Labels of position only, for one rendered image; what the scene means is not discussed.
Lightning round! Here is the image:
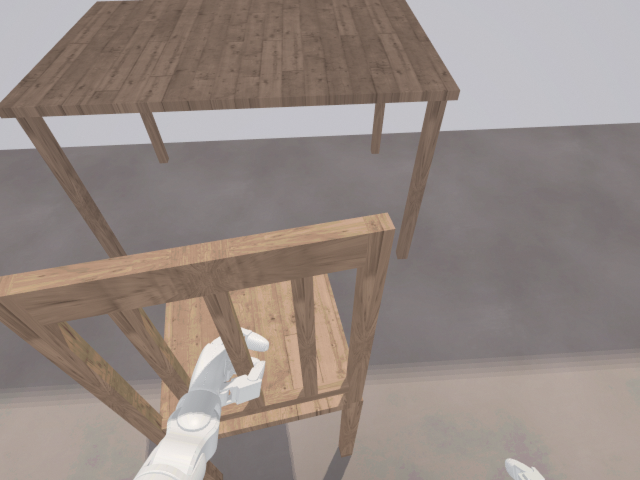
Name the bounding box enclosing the table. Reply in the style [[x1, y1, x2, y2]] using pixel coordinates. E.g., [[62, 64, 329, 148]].
[[0, 0, 460, 259]]

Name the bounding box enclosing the chair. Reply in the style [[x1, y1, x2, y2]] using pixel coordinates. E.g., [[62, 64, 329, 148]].
[[0, 213, 395, 480]]

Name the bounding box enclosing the robot left hand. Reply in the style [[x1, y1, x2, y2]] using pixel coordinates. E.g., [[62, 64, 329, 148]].
[[188, 327, 269, 407]]

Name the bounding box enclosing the robot left forearm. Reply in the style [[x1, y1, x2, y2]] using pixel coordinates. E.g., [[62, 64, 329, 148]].
[[133, 390, 221, 480]]

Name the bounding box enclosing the robot right hand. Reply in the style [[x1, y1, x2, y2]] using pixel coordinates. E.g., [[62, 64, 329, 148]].
[[505, 458, 545, 480]]

